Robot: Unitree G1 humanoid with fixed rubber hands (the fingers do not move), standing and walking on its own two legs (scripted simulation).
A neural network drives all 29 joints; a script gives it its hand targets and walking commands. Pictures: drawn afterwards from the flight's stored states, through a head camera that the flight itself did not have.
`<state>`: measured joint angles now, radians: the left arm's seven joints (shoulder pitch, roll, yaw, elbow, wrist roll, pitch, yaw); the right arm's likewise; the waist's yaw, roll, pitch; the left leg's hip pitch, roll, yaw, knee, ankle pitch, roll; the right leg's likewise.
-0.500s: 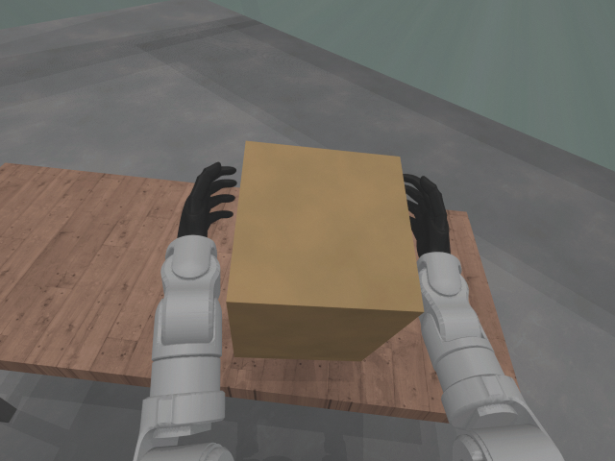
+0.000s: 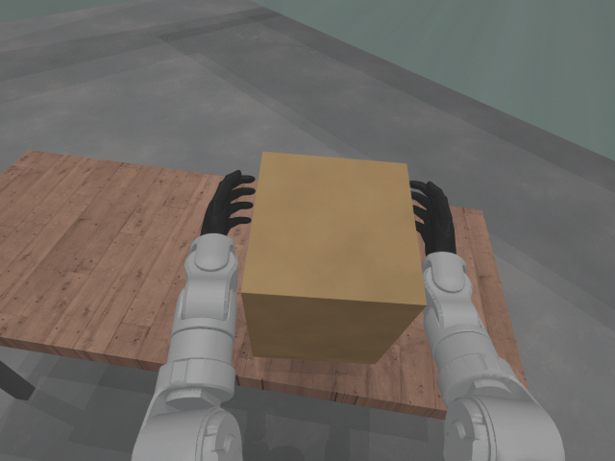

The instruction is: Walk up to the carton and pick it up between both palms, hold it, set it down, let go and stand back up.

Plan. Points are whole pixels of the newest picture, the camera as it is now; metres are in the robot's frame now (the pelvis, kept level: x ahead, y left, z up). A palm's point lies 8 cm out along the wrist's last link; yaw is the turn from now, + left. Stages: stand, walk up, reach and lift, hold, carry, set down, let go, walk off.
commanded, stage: set down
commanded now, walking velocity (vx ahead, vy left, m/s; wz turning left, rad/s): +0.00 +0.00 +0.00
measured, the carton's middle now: (323, 267) +0.38 +0.00 +0.03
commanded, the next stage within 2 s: none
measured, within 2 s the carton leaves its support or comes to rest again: neither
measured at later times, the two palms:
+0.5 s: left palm (226, 247) +0.38 +0.14 +0.07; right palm (429, 252) +0.38 -0.15 +0.07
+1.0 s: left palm (232, 258) +0.38 +0.14 +0.04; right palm (426, 256) +0.39 -0.15 +0.05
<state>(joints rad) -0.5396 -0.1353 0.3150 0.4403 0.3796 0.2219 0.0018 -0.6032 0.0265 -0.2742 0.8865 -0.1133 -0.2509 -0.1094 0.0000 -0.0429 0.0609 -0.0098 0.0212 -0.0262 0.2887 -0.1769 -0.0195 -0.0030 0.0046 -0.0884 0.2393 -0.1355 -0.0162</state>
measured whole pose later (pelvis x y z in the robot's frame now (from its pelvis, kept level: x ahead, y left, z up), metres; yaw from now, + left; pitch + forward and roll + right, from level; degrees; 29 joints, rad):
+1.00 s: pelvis +0.02 +0.00 +0.00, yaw -1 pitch +4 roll -1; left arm -0.57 -0.12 0.45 0.83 0.37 -0.14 0.05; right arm -0.65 0.06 -0.50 1.04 -0.36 -0.38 -0.06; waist 0.01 -0.01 0.00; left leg -0.17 0.03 -0.01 0.28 -0.17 -0.02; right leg -0.17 0.01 -0.08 0.23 -0.12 -0.02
